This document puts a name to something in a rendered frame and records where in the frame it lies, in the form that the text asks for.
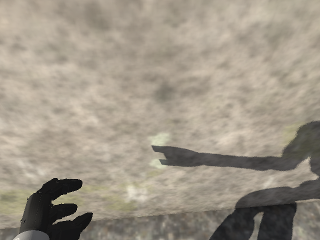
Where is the robot left forearm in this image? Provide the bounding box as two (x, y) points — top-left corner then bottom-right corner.
(13, 230), (50, 240)

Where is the robot left hand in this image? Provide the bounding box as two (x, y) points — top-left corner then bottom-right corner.
(19, 178), (93, 240)

